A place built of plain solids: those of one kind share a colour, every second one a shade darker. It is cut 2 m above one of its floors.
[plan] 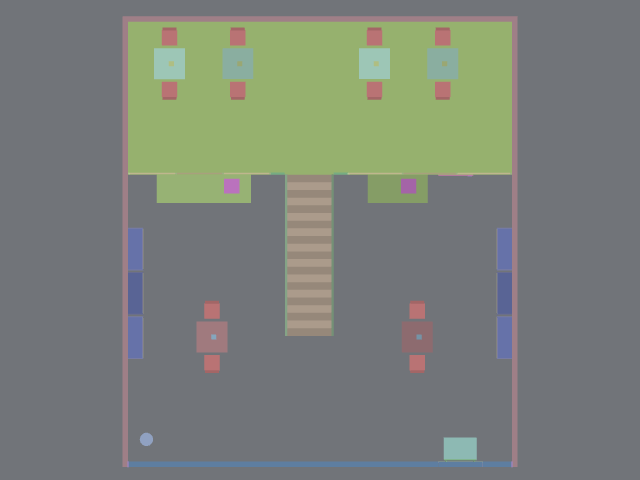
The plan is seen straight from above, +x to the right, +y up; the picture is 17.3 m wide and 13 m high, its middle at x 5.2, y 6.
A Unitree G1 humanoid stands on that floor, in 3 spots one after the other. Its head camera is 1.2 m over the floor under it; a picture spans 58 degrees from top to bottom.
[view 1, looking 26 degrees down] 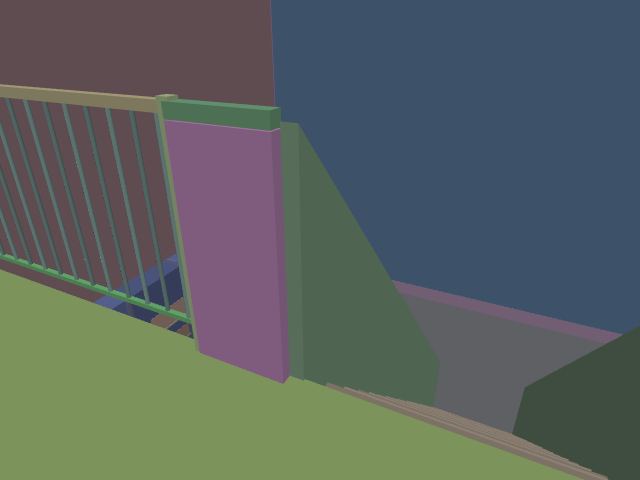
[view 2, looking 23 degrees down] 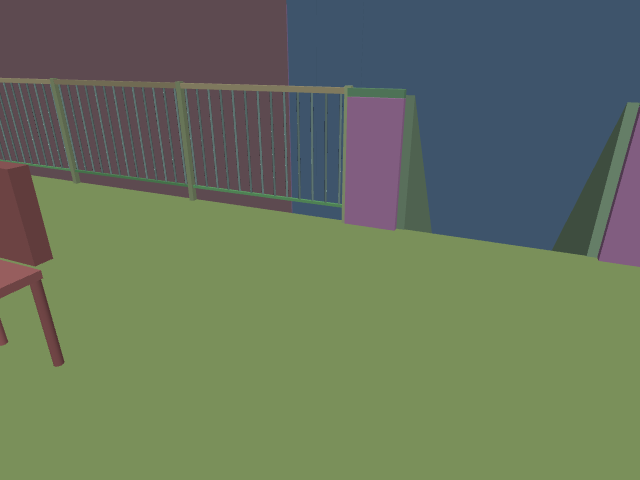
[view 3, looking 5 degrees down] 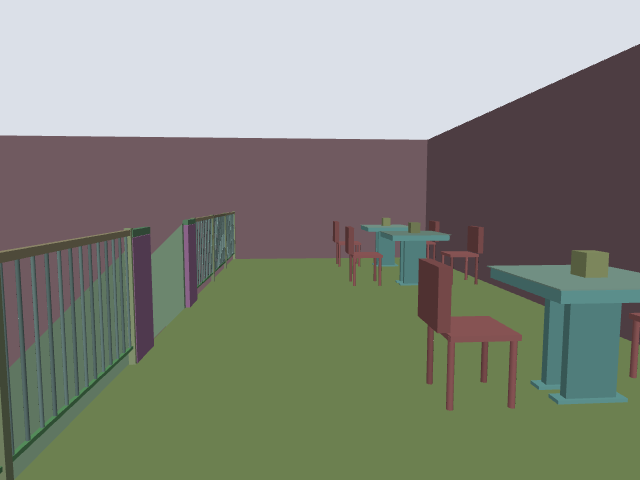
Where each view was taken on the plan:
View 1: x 4.91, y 8.87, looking -64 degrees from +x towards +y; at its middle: stair_guard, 1.52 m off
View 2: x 4.91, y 10.81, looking -67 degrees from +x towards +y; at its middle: upper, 3.07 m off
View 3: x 9.20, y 8.97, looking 176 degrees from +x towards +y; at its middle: wall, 9.26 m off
